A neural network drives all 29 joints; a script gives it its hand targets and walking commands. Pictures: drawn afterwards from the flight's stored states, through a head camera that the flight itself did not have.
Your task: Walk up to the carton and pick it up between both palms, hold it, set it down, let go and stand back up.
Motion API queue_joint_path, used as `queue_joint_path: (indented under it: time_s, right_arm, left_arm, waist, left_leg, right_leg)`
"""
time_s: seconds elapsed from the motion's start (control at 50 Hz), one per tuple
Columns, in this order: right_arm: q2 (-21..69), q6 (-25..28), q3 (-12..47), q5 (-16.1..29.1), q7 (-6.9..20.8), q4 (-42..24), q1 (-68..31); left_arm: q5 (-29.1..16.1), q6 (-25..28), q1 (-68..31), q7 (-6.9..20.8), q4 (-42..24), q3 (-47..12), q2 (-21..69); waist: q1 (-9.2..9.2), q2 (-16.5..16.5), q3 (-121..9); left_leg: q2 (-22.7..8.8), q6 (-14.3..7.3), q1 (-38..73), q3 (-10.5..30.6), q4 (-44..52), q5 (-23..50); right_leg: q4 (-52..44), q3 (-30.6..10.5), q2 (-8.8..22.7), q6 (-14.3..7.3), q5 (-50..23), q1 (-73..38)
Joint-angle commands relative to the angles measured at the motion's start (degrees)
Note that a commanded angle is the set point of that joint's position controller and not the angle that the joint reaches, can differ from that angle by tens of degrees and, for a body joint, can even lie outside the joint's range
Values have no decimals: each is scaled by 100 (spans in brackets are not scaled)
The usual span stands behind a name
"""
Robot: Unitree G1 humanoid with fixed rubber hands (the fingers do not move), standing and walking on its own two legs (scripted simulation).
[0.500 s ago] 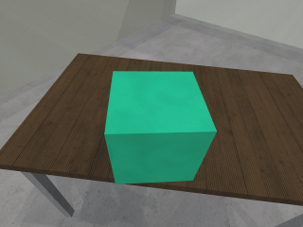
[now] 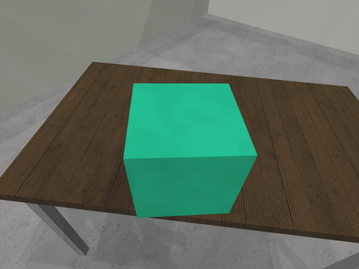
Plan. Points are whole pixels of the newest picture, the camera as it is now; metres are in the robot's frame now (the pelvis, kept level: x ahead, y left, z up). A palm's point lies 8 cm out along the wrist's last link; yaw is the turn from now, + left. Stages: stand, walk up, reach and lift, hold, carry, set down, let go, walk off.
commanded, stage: stand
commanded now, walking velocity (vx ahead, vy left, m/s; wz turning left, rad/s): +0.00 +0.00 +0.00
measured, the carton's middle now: (182, 150) +0.42 +0.01 +0.04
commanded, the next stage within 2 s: none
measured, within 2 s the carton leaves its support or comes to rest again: neither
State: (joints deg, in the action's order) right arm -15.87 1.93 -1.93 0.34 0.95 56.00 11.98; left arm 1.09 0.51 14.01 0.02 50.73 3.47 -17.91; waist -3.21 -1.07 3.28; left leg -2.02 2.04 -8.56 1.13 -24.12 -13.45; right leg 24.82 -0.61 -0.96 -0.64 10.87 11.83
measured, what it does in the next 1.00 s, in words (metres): stands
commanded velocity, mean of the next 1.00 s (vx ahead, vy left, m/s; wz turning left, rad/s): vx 0.00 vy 0.00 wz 0.00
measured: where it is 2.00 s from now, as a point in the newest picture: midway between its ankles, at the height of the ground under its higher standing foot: outside the picture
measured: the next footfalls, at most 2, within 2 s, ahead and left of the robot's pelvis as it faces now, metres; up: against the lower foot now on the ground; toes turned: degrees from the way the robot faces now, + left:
none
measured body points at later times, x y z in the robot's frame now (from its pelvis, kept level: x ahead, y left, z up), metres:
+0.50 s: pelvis +0.00 +0.00 +0.00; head +0.02 +0.01 +0.45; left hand +0.06 +0.29 -0.13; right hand +0.09 -0.27 -0.13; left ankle +0.00 +0.15 -0.74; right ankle +0.03 -0.11 -0.74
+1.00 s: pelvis +0.00 +0.00 +0.00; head +0.02 +0.01 +0.45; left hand +0.07 +0.29 -0.13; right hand +0.09 -0.27 -0.13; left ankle +0.00 +0.15 -0.74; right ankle +0.03 -0.11 -0.74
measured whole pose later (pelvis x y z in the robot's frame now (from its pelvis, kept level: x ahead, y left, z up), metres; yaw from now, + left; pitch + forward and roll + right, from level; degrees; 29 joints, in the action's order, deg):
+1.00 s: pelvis +0.00 +0.00 +0.00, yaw +0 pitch -2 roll +0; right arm -15.9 1.9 -1.9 0.3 0.9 56.0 11.3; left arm 1.0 0.5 13.4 0.1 50.7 3.5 -17.9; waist -3.2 -0.6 3.5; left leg -2.0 2.0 -8.6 1.1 -24.1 -13.7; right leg 24.8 -0.6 -0.9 -0.6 11.1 11.8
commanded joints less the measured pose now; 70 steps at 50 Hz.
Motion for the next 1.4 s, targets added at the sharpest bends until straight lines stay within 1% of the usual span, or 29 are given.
queue_joint_path:
  time_s: [0.0, 0.08, 0.14, 0.24, 0.28, 0.32, 0.36, 0.38, 0.5, 0.52, 0.56, 0.6, 0.62, 0.64, 0.68, 0.72, 0.76, 0.86, 0.92, 0.96, 1.06, 1.08, 1.12, 1.16, 1.2, 1.24, 1.26, 1.3, 1.38]
  right_arm:
    - [-1394, -11, -208, -130, -120, -309, -378]
    - [-1444, 0, -219, -143, -123, -310, -424]
    - [-1441, -3, -199, -143, -135, -293, -386]
    - [-1418, 3, -206, -135, -116, -312, -461]
    - [-1426, -11, -216, -135, -117, -314, -441]
    - [-1424, 2, -220, -144, -122, -314, -415]
    - [-1392, -3, -203, -138, -118, -321, -472]
    - [-1384, -14, -196, -132, -121, -318, -390]
    - [-1415, -5, -211, -125, -116, -313, -440]
    - [-1417, -5, -214, -127, -117, -325, -424]
    - [-1428, 3, -210, -126, -122, -308, -441]
    - [-1408, 1, -209, -136, -125, -311, -457]
    - [-1417, -8, -220, -128, -128, -329, -441]
    - [-1422, -4, -220, -127, -122, -332, -480]
    - [-1399, 6, -208, -121, -124, -308, -425]
    - [-1390, 7, -200, -124, -125, -312, -470]
    - [-1398, -1, -202, -136, -117, -321, -486]
    - [-1376, 3, -187, -131, -113, -294, -460]
    - [-1414, -11, -204, -133, -119, -314, -452]
    - [-1413, -2, -195, -126, -124, -289, -431]
    - [-1429, 6, -203, -133, -119, -319, -460]
    - [-1417, 10, -200, -136, -118, -297, -453]
    - [-1378, -2, -199, -119, -116, -308, -434]
    - [-1365, -4, -188, -130, -117, -293, -466]
    - [-1416, -5, -205, -132, -116, -294, -429]
    - [-1408, -9, -206, -129, -121, -315, -473]
    - [-1392, -8, -195, -134, -123, -312, -478]
    - [-1412, -2, -206, -123, -122, -300, -426]
    - [-1420, 4, -207, -124, -130, -309, -419]
  left_arm:
    - [-87, 252, -347, -19, 247, 160, -1310]
    - [-93, 257, -349, -16, 247, 159, -1302]
    - [-98, 254, -310, -16, 244, 154, -1282]
    - [-86, 256, -299, -5, 259, 154, -1295]
    - [-89, 261, -320, -11, 250, 160, -1305]
    - [-78, 258, -378, -9, 237, 154, -1293]
    - [-89, 256, -315, -8, 244, 175, -1355]
    - [-89, 252, -327, -12, 258, 167, -1356]
    - [-94, 251, -323, -4, 256, 170, -1339]
    - [-83, 249, -364, -3, 233, 171, -1342]
    - [-96, 260, -348, -18, 227, 155, -1322]
    - [-95, 249, -341, -13, 249, 166, -1324]
    - [-91, 256, -377, -19, 246, 168, -1316]
    - [-101, 255, -344, -16, 245, 146, -1286]
    - [-87, 262, -372, -13, 232, 156, -1307]
    - [-104, 257, -362, -16, 246, 161, -1332]
    - [-98, 258, -359, -19, 238, 160, -1310]
    - [-90, 256, -375, -13, 243, 156, -1305]
    - [-84, 257, -413, -19, 237, 161, -1339]
    - [-100, 254, -393, -8, 214, 162, -1301]
    - [-88, 251, -400, -4, 233, 153, -1290]
    - [-98, 262, -378, -7, 222, 151, -1265]
    - [-86, 265, -415, -10, 236, 156, -1333]
    - [-87, 261, -395, -12, 243, 159, -1324]
    - [-94, 257, -365, -6, 243, 161, -1329]
    - [-89, 265, -396, -12, 232, 149, -1297]
    - [-93, 263, -370, -14, 237, 158, -1313]
    - [-79, 269, -413, -9, 228, 163, -1348]
    - [-98, 263, -358, -15, 245, 158, -1312]
  waist:
    - [344, 553, -167]
    - [322, 541, -235]
    - [314, 685, -197]
    - [288, 530, -251]
    - [312, 619, -261]
    - [347, 522, -228]
    - [307, 573, -241]
    - [341, 659, -252]
    - [331, 599, -323]
    - [340, 522, -269]
    - [331, 651, -292]
    - [317, 619, -324]
    - [361, 552, -353]
    - [320, 601, -316]
    - [341, 509, -294]
    - [335, 633, -334]
    - [310, 556, -284]
    - [310, 572, -296]
    - [366, 583, -246]
    - [331, 553, -295]
    - [362, 649, -265]
    - [312, 619, -289]
    - [368, 494, -325]
    - [334, 621, -278]
    - [336, 520, -281]
    - [342, 648, -316]
    - [319, 563, -300]
    - [371, 613, -323]
    - [360, 611, -367]
  left_leg:
    - [-419, -390, -248, 503, 511, 306]
    - [-432, -392, -172, 496, 482, 342]
    - [-437, -395, -234, 510, 542, 309]
    - [-433, -383, -205, 504, 498, 303]
    - [-418, -375, -204, 498, 519, 331]
    - [-416, -373, -205, 487, 496, 392]
    - [-411, -367, -184, 479, 501, 347]
    - [-414, -371, -187, 476, 507, 358]
    - [-427, -374, -154, 520, 514, 333]
    - [-417, -361, -173, 501, 517, 377]
    - [-434, -368, -160, 503, 518, 407]
    - [-432, -369, -180, 494, 522, 451]
    - [-433, -360, -147, 500, 509, 432]
    - [-430, -371, -189, 493, 496, 429]
    - [-431, -380, -172, 518, 521, 401]
    - [-426, -372, -159, 492, 492, 407]
    - [-428, -373, -196, 515, 533, 349]
    - [-426, -373, -192, 503, 498, 421]
    - [-417, -368, -160, 493, 523, 349]
    - [-426, -380, -177, 510, 518, 283]
    - [-421, -367, -213, 495, 522, 354]
    - [-431, -379, -214, 507, 535, 366]
    - [-418, -370, -128, 505, 503, 377]
    - [-418, -364, -166, 491, 507, 387]
    - [-419, -358, -146, 499, 527, 423]
    - [-426, -361, -143, 493, 499, 400]
    - [-430, -372, -179, 503, 526, 398]
    - [-418, -364, -144, 504, 518, 413]
    - [-445, -364, -118, 488, 516, 541]
  right_leg:
    - [-823, -763, 853, -164, 86, -291]
    - [-839, -782, 860, -167, 101, -272]
    - [-797, -770, 846, -154, 49, -315]
    - [-814, -745, 840, -161, 119, -307]
    - [-769, -732, 834, -158, 29, -339]
    - [-769, -742, 838, -166, -59, -307]
    - [-800, -736, 832, -146, 34, -289]
    - [-783, -744, 845, -157, 9, -312]
    - [-796, -735, 845, -155, 79, -342]
    - [-791, -703, 811, -139, 50, -338]
    - [-767, -727, 838, -142, -117, -342]
    - [-731, -693, 827, -152, -169, -410]
    - [-745, -700, 833, -149, -128, -406]
    - [-756, -714, 842, -153, -158, -392]
    - [-800, -750, 863, -166, -14, -350]
    - [-789, -761, 878, -167, -117, -356]
    - [-769, -709, 838, -156, -8, -359]
    - [-795, -737, 860, -150, -43, -351]
    - [-803, -744, 842, -149, 81, -262]
    - [-836, -775, 854, -166, 120, -322]
    - [-766, -709, 837, -153, -96, -354]
    - [-773, -726, 841, -145, -36, -393]
    - [-793, -740, 847, -154, -46, -323]
    - [-782, -745, 854, -150, 6, -305]
    - [-749, -696, 826, -145, -37, -322]
    - [-784, -712, 838, -145, -62, -339]
    - [-752, -714, 835, -151, -33, -359]
    - [-753, -734, 865, -163, -57, -365]
    - [-703, -691, 837, -142, -325, -415]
